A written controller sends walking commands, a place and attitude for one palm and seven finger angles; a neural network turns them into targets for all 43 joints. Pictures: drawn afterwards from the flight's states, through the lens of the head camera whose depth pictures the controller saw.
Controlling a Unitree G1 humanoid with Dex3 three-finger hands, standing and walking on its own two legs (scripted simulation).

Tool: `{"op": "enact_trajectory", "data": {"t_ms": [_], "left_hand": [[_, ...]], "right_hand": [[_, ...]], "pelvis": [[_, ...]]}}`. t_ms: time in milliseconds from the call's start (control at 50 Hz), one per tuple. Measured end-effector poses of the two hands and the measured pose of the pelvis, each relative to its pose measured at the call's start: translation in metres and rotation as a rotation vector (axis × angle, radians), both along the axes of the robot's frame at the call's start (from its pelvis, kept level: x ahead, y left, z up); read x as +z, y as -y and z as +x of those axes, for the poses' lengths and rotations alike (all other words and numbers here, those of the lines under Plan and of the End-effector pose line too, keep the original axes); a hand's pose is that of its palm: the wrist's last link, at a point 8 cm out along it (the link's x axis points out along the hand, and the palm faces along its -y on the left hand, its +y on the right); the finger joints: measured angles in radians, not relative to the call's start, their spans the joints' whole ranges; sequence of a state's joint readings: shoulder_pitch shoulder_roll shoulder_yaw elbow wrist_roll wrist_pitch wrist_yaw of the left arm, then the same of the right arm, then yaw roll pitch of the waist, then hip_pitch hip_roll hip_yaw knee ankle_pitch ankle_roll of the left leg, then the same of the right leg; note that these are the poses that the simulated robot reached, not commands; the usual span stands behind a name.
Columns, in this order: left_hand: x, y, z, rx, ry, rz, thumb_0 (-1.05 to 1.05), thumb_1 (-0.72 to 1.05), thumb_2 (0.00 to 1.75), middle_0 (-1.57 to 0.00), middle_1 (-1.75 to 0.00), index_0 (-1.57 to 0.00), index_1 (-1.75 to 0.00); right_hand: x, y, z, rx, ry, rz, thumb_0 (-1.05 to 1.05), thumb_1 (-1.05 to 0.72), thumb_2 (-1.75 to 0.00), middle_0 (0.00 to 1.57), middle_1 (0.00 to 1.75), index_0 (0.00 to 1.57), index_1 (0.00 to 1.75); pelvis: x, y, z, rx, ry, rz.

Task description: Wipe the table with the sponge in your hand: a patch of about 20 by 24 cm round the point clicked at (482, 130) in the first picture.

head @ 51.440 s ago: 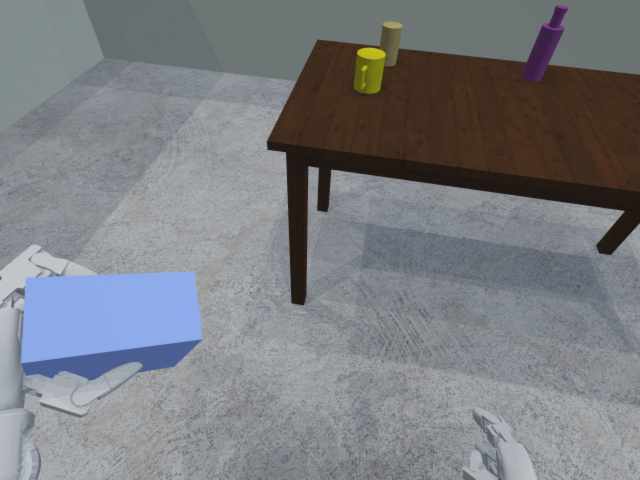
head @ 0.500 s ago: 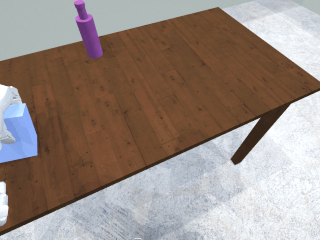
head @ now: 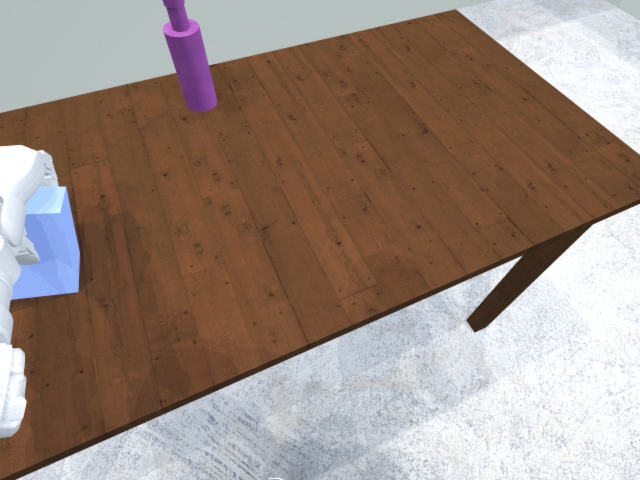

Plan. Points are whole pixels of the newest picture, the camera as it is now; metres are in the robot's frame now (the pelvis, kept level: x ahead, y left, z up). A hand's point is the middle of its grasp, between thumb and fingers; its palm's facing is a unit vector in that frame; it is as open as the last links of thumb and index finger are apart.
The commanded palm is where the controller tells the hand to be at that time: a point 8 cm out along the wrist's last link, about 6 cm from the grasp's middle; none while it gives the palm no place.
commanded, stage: slide across to the middle lane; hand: left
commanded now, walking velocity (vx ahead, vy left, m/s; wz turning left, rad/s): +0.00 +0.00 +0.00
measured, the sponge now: (20, 257) +0.37 +0.41 +0.02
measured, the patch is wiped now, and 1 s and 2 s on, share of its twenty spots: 1.00 1.00 1.00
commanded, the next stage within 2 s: wipe back along the middle lane in 0.54 s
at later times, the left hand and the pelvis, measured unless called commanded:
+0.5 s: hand (63, 193) +0.43 +0.34 +0.09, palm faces -0.14 +0.02 -0.99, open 10.6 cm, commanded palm +0.43 +0.31 +0.14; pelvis +0.03 -0.01 +0.01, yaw +1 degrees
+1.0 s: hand (76, 202) +0.42 +0.32 +0.08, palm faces -0.08 +0.02 -1.00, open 10.6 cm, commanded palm +0.39 +0.29 +0.12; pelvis +0.03 +0.00 +0.01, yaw +1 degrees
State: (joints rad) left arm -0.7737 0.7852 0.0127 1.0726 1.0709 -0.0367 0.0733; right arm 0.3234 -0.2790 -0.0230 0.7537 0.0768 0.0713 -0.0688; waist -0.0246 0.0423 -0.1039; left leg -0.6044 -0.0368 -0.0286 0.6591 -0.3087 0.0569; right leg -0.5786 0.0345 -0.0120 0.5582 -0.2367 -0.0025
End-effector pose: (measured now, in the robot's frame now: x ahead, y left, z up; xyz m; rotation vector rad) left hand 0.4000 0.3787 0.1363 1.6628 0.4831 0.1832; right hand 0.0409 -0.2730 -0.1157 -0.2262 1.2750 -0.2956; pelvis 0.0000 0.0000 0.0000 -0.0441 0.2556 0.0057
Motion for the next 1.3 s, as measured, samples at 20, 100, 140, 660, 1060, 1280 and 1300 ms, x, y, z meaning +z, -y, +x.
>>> {"op": "enact_trajectory", "data": {"t_ms": [20,100,140,660,1060,1280,1300], "left_hand": [[0.001,0.001,0.000,-0.002,0.010,-0.001,0.00,-0.61,1.01,-0.76,-1.31,-0.77,-1.35],[0.005,0.007,0.001,0.005,0.055,-0.021,0.00,-0.61,1.01,-0.75,-1.32,-0.76,-1.35],[0.007,0.011,0.003,0.008,0.063,-0.022,0.00,-0.60,1.01,-0.75,-1.33,-0.76,-1.36],[0.004,0.049,0.024,0.009,0.046,-0.056,-0.01,-0.59,1.01,-0.72,-1.35,-0.73,-1.38],[0.003,0.069,0.001,0.007,0.141,-0.060,-0.01,-0.55,0.99,-0.68,-1.40,-0.69,-1.42],[0.003,0.085,-0.018,0.025,0.170,-0.067,0.00,-0.53,0.98,-0.66,-1.41,-0.67,-1.44],[0.003,0.086,-0.020,0.028,0.173,-0.069,0.00,-0.53,0.98,-0.66,-1.42,-0.67,-1.44]], "right_hand": [[0.000,0.000,0.000,-0.002,-0.006,0.002,0.01,-0.91,-0.90,0.20,0.30,0.20,0.30],[-0.001,-0.001,0.004,-0.005,-0.018,0.013,0.01,-0.91,-0.90,0.20,0.30,0.20,0.30],[-0.001,-0.002,0.010,0.000,-0.011,0.020,0.01,-0.91,-0.90,0.20,0.30,0.20,0.30],[0.013,-0.002,0.092,0.081,0.148,0.028,0.01,-0.91,-0.90,0.20,0.30,0.20,0.30],[0.004,-0.021,0.082,0.061,0.131,0.099,0.01,-0.91,-0.90,0.20,0.30,0.20,0.29],[0.019,-0.030,0.133,0.138,0.272,0.119,0.01,-0.91,-0.90,0.20,0.30,0.20,0.29],[0.021,-0.030,0.137,0.143,0.282,0.120,0.01,-0.91,-0.90,0.20,0.30,0.20,0.29]], "pelvis": [[0.001,0.000,0.001,0.001,0.002,0.000],[0.004,0.002,0.007,0.006,0.017,0.003],[0.005,0.002,0.010,0.009,0.026,0.004],[0.011,0.007,0.027,0.015,0.058,0.014],[0.012,0.000,0.026,0.006,0.096,0.018],[0.013,0.003,0.024,0.014,0.125,0.023],[0.013,0.004,0.024,0.015,0.127,0.023]]}}
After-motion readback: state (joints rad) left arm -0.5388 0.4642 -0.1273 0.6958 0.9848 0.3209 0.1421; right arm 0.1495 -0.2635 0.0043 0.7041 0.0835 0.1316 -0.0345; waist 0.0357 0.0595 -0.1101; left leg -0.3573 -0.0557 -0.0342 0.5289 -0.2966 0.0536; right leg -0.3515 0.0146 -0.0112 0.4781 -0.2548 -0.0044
